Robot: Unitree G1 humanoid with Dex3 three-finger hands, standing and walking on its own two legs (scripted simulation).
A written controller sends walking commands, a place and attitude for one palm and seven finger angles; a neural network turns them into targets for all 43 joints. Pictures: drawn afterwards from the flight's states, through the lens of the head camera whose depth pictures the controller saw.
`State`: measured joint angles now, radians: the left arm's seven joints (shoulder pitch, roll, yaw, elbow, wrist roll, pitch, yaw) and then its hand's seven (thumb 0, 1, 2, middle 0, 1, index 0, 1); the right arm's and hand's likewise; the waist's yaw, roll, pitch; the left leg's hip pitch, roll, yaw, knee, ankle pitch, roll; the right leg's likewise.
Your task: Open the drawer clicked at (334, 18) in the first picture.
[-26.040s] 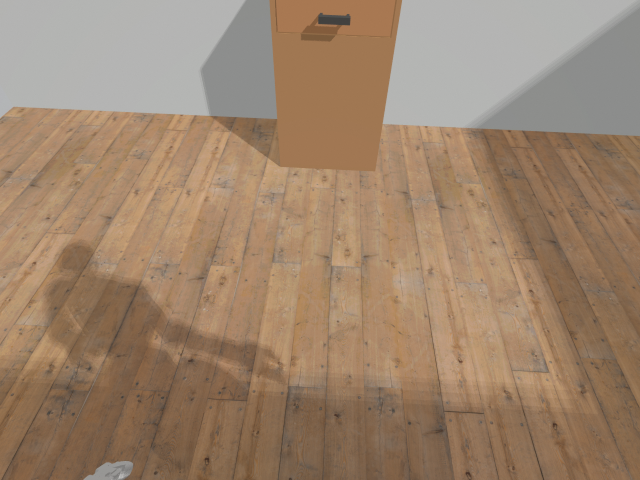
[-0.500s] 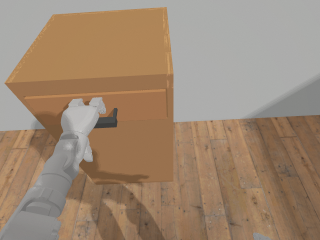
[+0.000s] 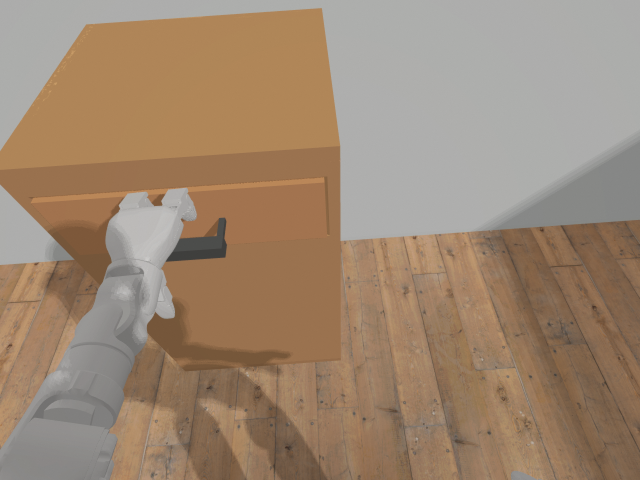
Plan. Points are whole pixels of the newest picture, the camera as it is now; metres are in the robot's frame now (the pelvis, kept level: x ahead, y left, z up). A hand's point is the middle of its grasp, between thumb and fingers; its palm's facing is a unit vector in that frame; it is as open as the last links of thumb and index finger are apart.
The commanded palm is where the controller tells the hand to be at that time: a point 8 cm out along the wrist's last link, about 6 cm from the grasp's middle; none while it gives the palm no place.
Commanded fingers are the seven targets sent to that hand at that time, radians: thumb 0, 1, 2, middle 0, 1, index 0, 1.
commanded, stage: re-aim the fingers above the handle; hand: left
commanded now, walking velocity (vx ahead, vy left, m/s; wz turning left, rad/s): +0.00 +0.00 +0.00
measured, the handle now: (188, 237) +0.47 +0.24 -0.02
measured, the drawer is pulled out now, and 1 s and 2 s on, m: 0.01 0.01 0.01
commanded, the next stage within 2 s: lower the fingers behind the handle in 1.42 s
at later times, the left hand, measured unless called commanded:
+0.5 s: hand (146, 255) +0.40 +0.26 +0.04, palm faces +0.00 +0.00 -1.00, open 13.8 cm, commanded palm +0.37 +0.25 +0.10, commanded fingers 0.00 -0.50 0.30 -0.30 -1.20 -0.30 -1.20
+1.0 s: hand (132, 265) +0.38 +0.28 +0.03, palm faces -0.10 +0.01 -1.00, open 13.8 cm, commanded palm +0.37 +0.25 +0.09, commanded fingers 0.00 -0.50 0.30 -0.30 -1.20 -0.30 -1.20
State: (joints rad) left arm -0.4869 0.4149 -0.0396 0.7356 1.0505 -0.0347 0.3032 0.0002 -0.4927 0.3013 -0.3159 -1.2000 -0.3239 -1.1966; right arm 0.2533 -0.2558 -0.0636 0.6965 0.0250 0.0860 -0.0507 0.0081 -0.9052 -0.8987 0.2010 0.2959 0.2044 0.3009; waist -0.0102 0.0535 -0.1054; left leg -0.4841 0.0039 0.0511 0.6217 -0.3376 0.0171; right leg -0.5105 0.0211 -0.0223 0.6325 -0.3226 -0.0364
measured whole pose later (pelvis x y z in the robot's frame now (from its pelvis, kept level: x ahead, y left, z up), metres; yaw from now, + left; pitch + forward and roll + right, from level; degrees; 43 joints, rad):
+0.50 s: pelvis +0.00 +0.02 +0.00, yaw +0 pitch +11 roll +0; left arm -0.48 0.40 -0.08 0.69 1.04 0.08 0.29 0.00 -0.49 0.30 -0.31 -1.20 -0.32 -1.20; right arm 0.22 -0.23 -0.04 0.68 0.03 0.10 -0.03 0.01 -0.90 -0.90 0.20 0.30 0.21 0.30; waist 0.01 0.06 -0.10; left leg -0.46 -0.01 0.06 0.62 -0.34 0.04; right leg -0.49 0.00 -0.01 0.62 -0.32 -0.01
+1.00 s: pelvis +0.00 +0.00 +0.00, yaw +0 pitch +10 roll +0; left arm -0.50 0.45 -0.07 0.78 1.00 0.11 0.23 0.00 -0.49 0.30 -0.31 -1.20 -0.32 -1.20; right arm 0.25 -0.25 -0.03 0.69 0.04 0.10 -0.05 0.01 -0.90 -0.90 0.20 0.30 0.21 0.30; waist 0.00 0.06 -0.10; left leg -0.46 0.00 0.05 0.60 -0.32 0.02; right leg -0.48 0.02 -0.02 0.61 -0.31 -0.03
